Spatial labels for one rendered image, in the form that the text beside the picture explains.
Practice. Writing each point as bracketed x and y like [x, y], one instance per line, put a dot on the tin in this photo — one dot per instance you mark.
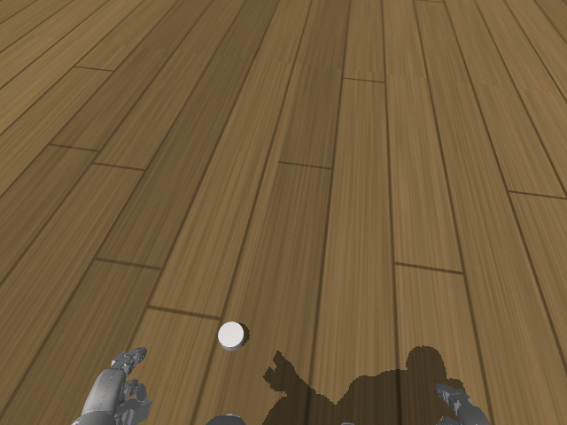
[231, 336]

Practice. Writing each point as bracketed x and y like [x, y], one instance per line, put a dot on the right robot hand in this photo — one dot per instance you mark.
[460, 404]

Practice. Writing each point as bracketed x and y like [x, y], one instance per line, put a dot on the left robot hand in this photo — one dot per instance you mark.
[111, 390]

